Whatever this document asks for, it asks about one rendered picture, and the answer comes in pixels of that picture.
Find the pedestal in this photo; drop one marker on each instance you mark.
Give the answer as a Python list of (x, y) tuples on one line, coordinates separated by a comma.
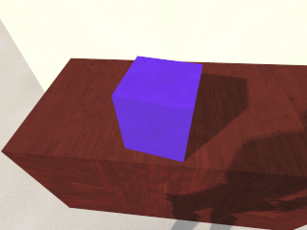
[(245, 162)]

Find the carton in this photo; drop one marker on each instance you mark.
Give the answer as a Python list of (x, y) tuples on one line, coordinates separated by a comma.
[(154, 104)]

